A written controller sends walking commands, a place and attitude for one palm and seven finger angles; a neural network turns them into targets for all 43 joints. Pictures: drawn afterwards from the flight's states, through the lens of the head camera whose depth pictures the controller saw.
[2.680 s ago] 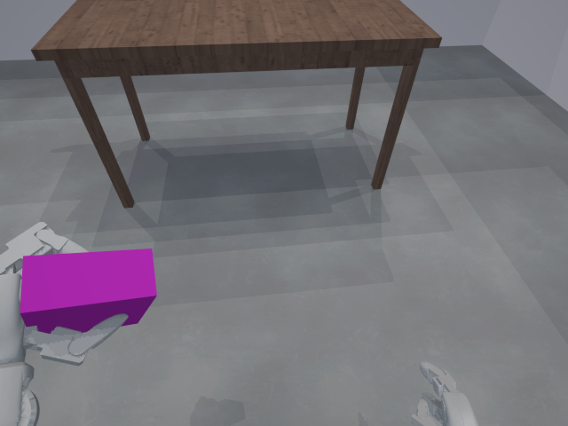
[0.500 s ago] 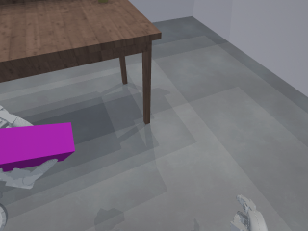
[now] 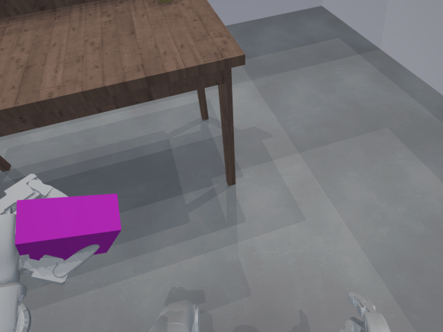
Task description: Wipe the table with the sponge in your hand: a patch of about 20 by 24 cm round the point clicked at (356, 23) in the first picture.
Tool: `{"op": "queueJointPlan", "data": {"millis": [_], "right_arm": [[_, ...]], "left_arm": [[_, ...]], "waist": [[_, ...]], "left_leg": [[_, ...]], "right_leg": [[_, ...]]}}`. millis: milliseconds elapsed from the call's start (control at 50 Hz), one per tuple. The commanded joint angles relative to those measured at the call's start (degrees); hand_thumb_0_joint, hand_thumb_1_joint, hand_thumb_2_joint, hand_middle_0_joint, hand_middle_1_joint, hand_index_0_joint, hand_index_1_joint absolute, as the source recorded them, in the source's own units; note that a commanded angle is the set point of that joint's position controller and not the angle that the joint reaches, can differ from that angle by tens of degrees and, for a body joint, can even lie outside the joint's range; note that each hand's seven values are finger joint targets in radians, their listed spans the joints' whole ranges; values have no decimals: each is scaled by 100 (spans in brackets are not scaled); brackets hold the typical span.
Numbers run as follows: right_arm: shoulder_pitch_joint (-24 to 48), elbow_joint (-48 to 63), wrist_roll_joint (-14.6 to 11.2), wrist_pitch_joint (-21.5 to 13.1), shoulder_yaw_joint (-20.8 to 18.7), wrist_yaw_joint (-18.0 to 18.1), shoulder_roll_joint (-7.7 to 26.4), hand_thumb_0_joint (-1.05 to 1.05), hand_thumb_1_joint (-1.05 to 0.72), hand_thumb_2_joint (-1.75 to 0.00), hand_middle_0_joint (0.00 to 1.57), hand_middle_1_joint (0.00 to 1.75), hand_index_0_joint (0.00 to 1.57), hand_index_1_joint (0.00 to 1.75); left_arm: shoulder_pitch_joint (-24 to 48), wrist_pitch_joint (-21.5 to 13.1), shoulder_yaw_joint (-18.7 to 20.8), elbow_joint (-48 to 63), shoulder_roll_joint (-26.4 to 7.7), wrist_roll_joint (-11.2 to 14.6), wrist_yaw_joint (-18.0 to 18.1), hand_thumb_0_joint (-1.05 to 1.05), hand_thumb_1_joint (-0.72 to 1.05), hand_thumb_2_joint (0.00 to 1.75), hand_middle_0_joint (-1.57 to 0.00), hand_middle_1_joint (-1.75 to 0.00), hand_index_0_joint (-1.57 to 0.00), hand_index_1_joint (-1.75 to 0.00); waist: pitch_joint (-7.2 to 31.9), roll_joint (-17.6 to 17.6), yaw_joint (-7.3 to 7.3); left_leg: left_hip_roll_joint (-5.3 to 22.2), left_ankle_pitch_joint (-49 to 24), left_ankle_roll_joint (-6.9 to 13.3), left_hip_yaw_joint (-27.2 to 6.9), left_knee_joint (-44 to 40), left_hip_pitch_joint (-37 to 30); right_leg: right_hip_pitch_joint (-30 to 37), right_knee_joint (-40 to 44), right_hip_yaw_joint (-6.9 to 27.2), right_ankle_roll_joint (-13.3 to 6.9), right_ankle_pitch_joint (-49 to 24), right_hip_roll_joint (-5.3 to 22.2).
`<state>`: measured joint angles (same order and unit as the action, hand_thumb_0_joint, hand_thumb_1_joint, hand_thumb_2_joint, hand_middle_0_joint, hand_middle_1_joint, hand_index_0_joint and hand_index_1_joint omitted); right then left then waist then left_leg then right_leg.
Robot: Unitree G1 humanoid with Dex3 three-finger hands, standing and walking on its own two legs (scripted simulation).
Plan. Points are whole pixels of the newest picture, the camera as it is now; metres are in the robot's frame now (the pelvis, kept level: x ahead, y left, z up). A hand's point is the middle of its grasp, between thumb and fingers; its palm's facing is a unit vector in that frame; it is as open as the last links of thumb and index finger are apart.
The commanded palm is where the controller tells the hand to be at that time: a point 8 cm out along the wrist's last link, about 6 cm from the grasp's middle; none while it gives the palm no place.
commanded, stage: walk to a spot facing it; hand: left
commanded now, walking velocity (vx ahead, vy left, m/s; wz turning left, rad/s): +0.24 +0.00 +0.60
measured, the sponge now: (83, 229) +0.23 +0.20 +0.14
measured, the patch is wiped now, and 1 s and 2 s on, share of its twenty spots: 0.00 0.00 0.00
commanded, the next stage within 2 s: turn to face it in 0.18 s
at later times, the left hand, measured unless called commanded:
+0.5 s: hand (40, 179) +0.28 +0.25 +0.19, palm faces +0.52 -0.72 -0.45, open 9.3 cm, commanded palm +0.23 +0.29 +0.18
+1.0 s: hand (107, 154) +0.33 +0.18 +0.18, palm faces +0.36 -0.81 -0.46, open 9.3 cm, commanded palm +0.27 +0.22 +0.18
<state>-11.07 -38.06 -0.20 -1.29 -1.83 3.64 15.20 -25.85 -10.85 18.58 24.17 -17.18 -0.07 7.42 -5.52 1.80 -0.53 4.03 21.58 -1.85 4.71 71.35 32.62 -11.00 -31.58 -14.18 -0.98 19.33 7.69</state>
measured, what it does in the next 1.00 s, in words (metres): walks ahead: left foot, then right foot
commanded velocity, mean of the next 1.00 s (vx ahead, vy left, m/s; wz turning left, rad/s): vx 0.03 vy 0.00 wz -0.12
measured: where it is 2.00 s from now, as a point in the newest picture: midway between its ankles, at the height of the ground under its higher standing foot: outside the picture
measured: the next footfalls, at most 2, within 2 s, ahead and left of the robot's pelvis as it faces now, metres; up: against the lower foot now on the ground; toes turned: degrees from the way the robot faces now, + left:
left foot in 0.22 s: +0.18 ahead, +0.12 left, +0.00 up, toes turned +16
right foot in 0.60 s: +0.23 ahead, -0.14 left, +0.00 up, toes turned +1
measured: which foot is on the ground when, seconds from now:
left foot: up 0.00-0.20, down 0.22-0.60, up 0.62-0.94, down 0.96-1.00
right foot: down 0.00-0.22, up 0.24-0.58, down 0.60-0.98, up 1.00-1.00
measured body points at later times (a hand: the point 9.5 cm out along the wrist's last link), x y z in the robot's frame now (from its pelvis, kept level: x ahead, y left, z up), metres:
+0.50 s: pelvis +0.12 -0.02 -0.01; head +0.15 +0.00 +0.44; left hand +0.24 +0.28 +0.22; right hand +0.33 -0.17 -0.09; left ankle +0.14 +0.11 -0.74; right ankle +0.18 -0.15 -0.70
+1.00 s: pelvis +0.11 -0.06 -0.01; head +0.14 -0.04 +0.44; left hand +0.30 +0.22 +0.21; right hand +0.27 -0.33 -0.07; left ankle +0.09 +0.06 -0.74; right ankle +0.19 -0.14 -0.74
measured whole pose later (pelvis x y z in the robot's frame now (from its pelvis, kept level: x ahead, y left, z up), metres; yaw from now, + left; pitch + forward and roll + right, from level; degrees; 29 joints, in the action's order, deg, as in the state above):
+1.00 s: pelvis +0.11 -0.06 -0.01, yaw +0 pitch +1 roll +1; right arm -12.0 -31.4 -0.7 -1.6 -2.9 3.3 14.8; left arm -29.4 -14.4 24.6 33.9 -25.5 2.1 7.9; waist -2.4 -3.6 -1.3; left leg 0.9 17.5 -0.5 5.1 29.6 12.1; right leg -22.3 -30.7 0.1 -2.8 9.7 -3.0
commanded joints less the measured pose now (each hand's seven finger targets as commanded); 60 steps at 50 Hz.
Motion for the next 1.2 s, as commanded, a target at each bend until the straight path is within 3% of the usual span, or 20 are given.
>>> {"op": "queueJointPlan", "data": {"millis": [0, 100, 160, 180, 200, 220, 240, 360, 540, 560, 580, 620, 720, 880, 920, 960, 1000, 1060, 1140, 1180], "right_arm": [[638, 1212, 27, -325, -141, -4, 36, 0, -90, -90, 20, 30, 20, 30], [343, 1524, -12, -315, -241, -34, -15, 0, -90, -90, 20, 30, 20, 30], [35, 1512, -2, -274, -308, 23, 45, 0, -90, -90, 20, 30, 20, 30], [72, 1510, -2, -277, -348, 54, 116, 0, -90, -90, 20, 30, 20, 30], [156, 1566, -20, -334, -364, 18, 285, 0, -90, -90, 20, 30, 20, 30], [42, 1588, -56, -434, -254, -98, 280, 0, -90, -90, 20, 30, 20, 30], [154, 1449, -91, -466, -279, -202, 460, 0, -90, -90, 20, 30, 20, 30], [311, 1329, -85, -550, -204, -249, 209, 0, -90, -90, 20, 30, 20, 30], [264, 1084, -60, -751, -1, 2, 193, 0, -90, -90, 20, 30, 20, 30], [223, 1049, -47, -725, 2, 11, 133, 0, -90, -90, 20, 30, 20, 30], [244, 1109, -17, -708, 30, 26, 44, 0, -90, -90, 20, 30, 20, 30], [429, 1047, -2, -739, 12, 9, 127, 0, -90, -90, 20, 30, 20, 30], [706, 1170, 40, -495, 91, -19, 36, 0, -90, -90, 20, 30, 20, 30], [350, 1519, -19, -321, -57, -126, 166, 0, -90, -90, 20, 30, 20, 30], [327, 1568, -63, -293, -139, -75, 292, 0, -90, -90, 20, 30, 20, 30], [369, 1581, -115, -323, -199, -37, 439, 0, -90, -90, 20, 30, 20, 30], [396, 1497, -6, -440, -126, -33, 307, 0, -90, -90, 20, 30, 20, 30], [176, 1287, -36, -568, -157, -62, 471, 0, -90, -90, 20, 30, 20, 30], [257, 1158, -24, -690, -118, -25, 496, 0, -90, -90, 20, 30, 20, 30], [289, 1114, -3, -685, -92, -7, 387, 0, -90, -90, 20, 30, 20, 30]], "left_arm": [[328, -631, 1241, 2229, -1747, 42, 296, 0, 10, 130, -120, -160, -120, -160], [-652, -523, 1385, 2191, -1455, 188, 442, 0, 10, 130, -120, -160, -120, -160], [-407, -501, 1313, 2289, -1460, 270, 499, 0, 10, 130, -120, -160, -120, -160], [-381, -575, 1315, 2311, -1472, 287, 495, 0, 10, 130, -120, -160, -120, -160], [-514, -619, 1123, 2393, -1297, 368, 438, 0, 10, 130, -120, -160, -120, -160], [-183, -649, 1351, 2425, -1715, 249, 415, 0, 10, 130, -120, -160, -120, -160], [192, -550, 1250, 2014, -1726, 232, 247, 0, 10, 130, -120, -160, -120, -160], [-402, -548, 1253, 2971, -1492, 328, 168, 0, 10, 130, -120, -160, -120, -160], [918, -291, 609, 1124, -1048, 151, 197, 0, 10, 130, -120, -160, -120, -160], [1217, -269, 551, 951, -1142, 84, 179, 0, 10, 130, -120, -160, -120, -160], [1428, -211, 499, 905, -1274, 56, 183, 0, 10, 130, -120, -160, -120, -160], [1818, -114, 321, 806, -1195, 97, 154, 0, 10, 130, -120, -160, -120, -160], [837, -424, 909, 1651, -1540, 149, 202, 0, 10, 130, -120, -160, -120, -160], [-584, -569, 1373, 1960, -1519, 273, 255, 0, 10, 130, -120, -160, -120, -160], [-421, -576, 1215, 1900, -1415, 292, 230, 0, 10, 130, -120, -160, -120, -160], [-357, -617, 1222, 1770, -1454, 274, 204, 0, 10, 130, -120, -160, -120, -160], [-105, -608, 1118, 1600, -1439, 247, 138, 0, 10, 130, -120, -160, -120, -160], [393, -520, 490, 1511, -1037, 126, 113, 0, 10, 130, -120, -160, -120, -160], [983, -418, 362, 1498, -1125, -7, 213, 0, 10, 130, -120, -160, -120, -160], [1106, -463, 582, 1452, -1374, -49, 275, 0, 10, 130, -120, -160, -120, -160]], "waist": [[857, -829, 108], [1251, -1048, 294], [1929, -641, -151], [2165, 246, -212], [2225, 1676, -89], [2099, 1247, -101], [1471, 473, -148], [1531, 1260, 106], [1021, 425, 121], [904, -397, 33], [898, -1627, -45], [885, -1919, 48], [1367, -750, 122], [1933, -417, 102], [1793, -46, 51], [1533, 962, 182], [1019, 1466, 169], [757, 1069, 76], [667, 898, 6], [730, 250, -7]], "left_leg": [[299, -290, 21, 203, -1545, 203], [-6, -343, 111, 896, -3279, -392], [-597, -1420, 178, 1291, -4492, -2365], [1, -2304, 554, 337, -4622, -3711], [1832, -5356, 1509, -2454, -4353, -4524], [2420, -6212, 2030, -3639, -4415, -4480], [2229, -5370, 1822, -3189, -4645, -3741], [1104, -3161, 1084, -643, -4976, -1923], [1048, -668, 405, 11, -4118, -1544], [654, -20, 211, 229, -3292, -1541], [23, 759, 4, 237, -2357, -971], [-165, 1057, -55, -363, -962, -727], [-176, 438, -103, -282, -1387, -841], [-197, -299, 1, -199, -4347, -1697], [265, -1155, 117, -388, -5104, -2398], [1381, -2627, 591, -1294, -5079, -2601], [1837, -2709, 933, -1496, -5400, -1925], [1467, -3392, 778, -699, -4869, -2175], [1007, -954, 606, -507, -4727, -1543], [593, -7, 435, -242, -3973, -1020]], "right_leg": [[1191, 1154, 611, -503, -3653, 1393], [1664, 382, 333, -504, -4598, 1392], [788, -1736, -168, -24, -4664, 1000], [-391, -3127, -101, 248, -2743, 582], [-2089, -4438, 381, 535, 1636, -323], [-2727, -5067, 1148, 424, 2396, -473], [-2969, -4957, 1444, 417, 1853, -247], [-1560, -3058, 989, 441, 144, -231], [-62, 341, 747, 457, -661, -586], [-274, 902, 1498, 253, -1397, -116], [-291, 1233, 3089, -203, -2621, 800], [-384, 1502, 3679, -564, -3049, 1257], [169, 1006, 2487, -709, -3286, 713], [665, 877, 2888, -614, -2596, 475], [142, 468, 2544, -275, -1939, -15], [-772, -320, 1936, 111, -418, -751], [-1173, -1612, 1503, 205, 716, -819], [-1134, -1058, 1249, 227, 299, -762], [-28, 258, 761, 201, -8, -816], [465, 765, 1592, -121, -361, -230]]}}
